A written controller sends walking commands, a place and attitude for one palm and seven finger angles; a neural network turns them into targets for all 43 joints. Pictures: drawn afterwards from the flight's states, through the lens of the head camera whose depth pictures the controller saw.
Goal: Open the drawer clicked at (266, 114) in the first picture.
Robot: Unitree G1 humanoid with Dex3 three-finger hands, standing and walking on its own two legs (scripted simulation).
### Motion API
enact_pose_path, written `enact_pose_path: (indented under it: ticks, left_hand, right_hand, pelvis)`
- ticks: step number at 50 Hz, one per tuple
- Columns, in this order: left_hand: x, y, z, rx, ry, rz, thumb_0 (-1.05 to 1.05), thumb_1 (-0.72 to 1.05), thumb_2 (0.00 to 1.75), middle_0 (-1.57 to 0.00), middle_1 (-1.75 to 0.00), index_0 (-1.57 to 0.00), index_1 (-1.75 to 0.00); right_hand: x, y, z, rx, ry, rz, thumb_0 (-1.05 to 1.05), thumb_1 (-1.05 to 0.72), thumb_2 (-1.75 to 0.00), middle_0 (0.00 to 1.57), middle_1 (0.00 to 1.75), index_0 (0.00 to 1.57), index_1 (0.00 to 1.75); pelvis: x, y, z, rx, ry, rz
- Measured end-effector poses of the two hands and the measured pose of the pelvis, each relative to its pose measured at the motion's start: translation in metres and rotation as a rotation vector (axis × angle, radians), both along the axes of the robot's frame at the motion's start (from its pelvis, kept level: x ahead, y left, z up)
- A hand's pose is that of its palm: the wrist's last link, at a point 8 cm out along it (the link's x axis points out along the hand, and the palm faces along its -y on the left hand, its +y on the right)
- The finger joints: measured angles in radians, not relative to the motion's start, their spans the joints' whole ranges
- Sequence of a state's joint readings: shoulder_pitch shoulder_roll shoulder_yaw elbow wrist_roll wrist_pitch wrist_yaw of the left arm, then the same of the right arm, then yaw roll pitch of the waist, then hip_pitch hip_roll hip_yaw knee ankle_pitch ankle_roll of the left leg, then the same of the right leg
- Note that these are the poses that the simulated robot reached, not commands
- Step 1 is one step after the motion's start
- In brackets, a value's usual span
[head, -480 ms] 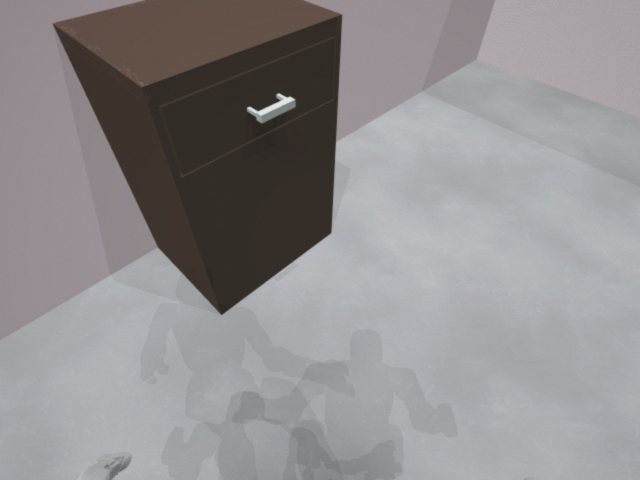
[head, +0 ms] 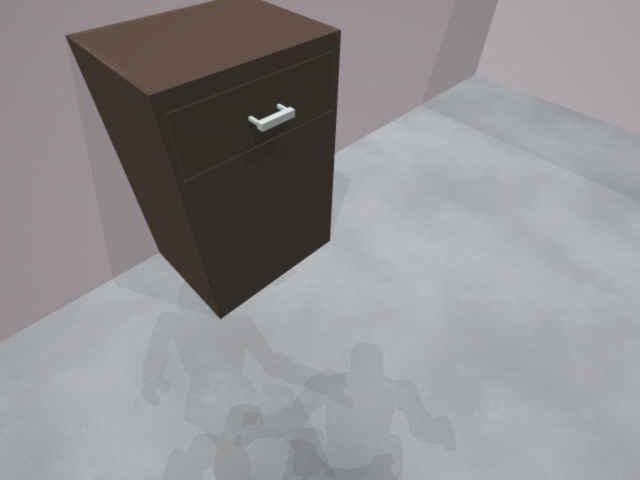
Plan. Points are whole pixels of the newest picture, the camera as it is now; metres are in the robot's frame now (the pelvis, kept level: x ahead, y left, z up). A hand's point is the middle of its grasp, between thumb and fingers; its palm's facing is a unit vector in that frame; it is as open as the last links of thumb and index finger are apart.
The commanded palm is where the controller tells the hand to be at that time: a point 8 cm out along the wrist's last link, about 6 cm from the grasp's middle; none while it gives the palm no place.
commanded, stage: stand and wait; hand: left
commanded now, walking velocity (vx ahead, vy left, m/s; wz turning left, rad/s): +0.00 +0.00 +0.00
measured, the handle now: (271, 116) +0.97 +0.19 -0.05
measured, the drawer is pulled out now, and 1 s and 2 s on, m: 0.00 0.00 0.00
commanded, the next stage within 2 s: look at it before walking up in 0.50 s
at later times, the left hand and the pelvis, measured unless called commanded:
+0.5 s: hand out of the picture +0.05 +0.24 -0.15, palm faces -0.04 -0.94 -0.33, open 7.4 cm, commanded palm none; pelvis -0.02 -0.01 +0.00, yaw +0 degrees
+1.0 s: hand out of the picture +0.07 +0.24 -0.15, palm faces -0.03 -0.94 -0.34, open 7.4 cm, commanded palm none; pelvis -0.01 +0.00 +0.00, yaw +0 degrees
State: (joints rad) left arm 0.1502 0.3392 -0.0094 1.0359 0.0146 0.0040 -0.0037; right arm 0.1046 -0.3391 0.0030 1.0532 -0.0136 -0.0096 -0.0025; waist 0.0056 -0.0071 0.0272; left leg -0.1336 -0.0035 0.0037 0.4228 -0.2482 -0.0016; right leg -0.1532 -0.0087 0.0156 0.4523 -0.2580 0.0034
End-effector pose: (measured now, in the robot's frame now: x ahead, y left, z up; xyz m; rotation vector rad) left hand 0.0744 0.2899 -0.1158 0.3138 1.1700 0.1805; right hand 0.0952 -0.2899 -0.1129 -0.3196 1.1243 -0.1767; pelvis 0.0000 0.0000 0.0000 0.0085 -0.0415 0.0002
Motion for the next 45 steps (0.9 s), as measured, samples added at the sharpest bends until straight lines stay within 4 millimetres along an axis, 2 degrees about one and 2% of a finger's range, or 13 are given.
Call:
enact_pose_path:
  ticks: [10,19,31,45]
  left_hand:
    - [-0.027,-0.001,0.0,0.007,0.05,0.011,0.01,0.91,0.9,-0.2,-0.3,-0.2,-0.3]
    - [-0.032,-0.005,0.001,0.004,0.05,0.008,0.01,0.91,0.9,-0.2,-0.3,-0.2,-0.3]
    - [-0.027,-0.008,-0.002,-0.008,0.047,0.001,0.01,0.91,0.9,-0.2,-0.3,-0.2,-0.3]
    - [-0.016,-0.003,0.001,0.0,0.04,0.0,0.01,0.91,0.9,-0.2,-0.3,-0.2,-0.3]
  right_hand:
    - [-0.042,-0.009,-0.006,0.001,0.086,-0.028,0.01,-0.9,-0.9,0.2,0.3,0.2,0.3]
    - [-0.06,-0.009,-0.009,0.013,0.115,-0.038,0.01,-0.9,-0.9,0.2,0.3,0.2,0.3]
    - [-0.058,-0.007,-0.007,0.012,0.112,-0.041,0.0,-0.9,-0.9,0.2,0.3,0.2,0.3]
    - [-0.035,-0.006,-0.004,0.007,0.078,-0.028,0.0,-0.9,-0.9,0.2,0.3,0.2,0.3]
  pelvis:
    - [-0.014,-0.005,0.002,-0.002,-0.003,0.002]
    - [-0.021,-0.007,0.003,-0.002,0.0,0.001]
    - [-0.02,-0.006,0.003,-0.003,0.01,-0.001]
    - [-0.011,-0.004,0.004,-0.002,0.013,-0.003]
